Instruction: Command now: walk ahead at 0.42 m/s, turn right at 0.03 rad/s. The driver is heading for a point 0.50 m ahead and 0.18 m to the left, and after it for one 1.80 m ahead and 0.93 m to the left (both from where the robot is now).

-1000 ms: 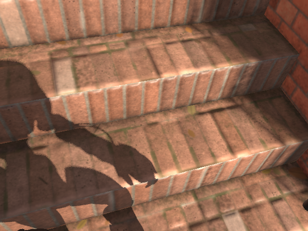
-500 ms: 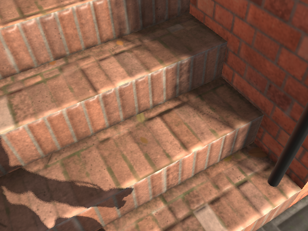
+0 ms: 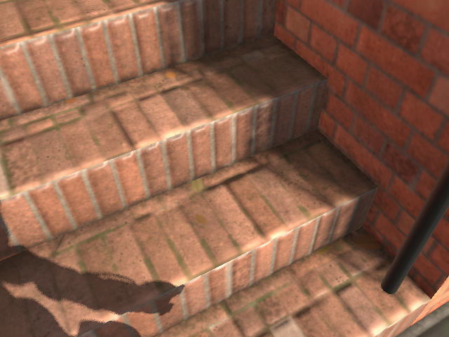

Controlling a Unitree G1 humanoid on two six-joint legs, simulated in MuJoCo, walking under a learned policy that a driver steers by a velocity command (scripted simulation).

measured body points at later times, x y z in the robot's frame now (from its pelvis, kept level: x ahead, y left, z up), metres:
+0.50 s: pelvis +0.19 +0.12 +0.07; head +0.19 +0.13 +0.52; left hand +0.22 +0.39 -0.07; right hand +0.38 -0.08 +0.01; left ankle +0.26 +0.22 -0.55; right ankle +0.01 -0.07 -0.53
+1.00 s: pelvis +0.42 +0.14 +0.20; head +0.46 +0.19 +0.65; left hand +0.69 +0.27 +0.14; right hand +0.29 -0.06 +0.09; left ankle +0.26 +0.22 -0.54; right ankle +0.62 +0.05 -0.34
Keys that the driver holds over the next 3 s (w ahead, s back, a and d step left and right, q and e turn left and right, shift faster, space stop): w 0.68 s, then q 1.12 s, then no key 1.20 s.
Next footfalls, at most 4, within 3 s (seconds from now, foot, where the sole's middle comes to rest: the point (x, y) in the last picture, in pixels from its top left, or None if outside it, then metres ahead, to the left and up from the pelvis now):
0.42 left None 0.30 0.23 -0.58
1.02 right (220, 222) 0.68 0.06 -0.40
1.56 left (103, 276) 0.52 0.32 -0.40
2.08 right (201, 220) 0.68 0.11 -0.40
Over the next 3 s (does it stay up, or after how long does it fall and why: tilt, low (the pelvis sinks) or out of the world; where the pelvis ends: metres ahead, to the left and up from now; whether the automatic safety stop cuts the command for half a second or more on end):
stays up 0.59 0.17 0.38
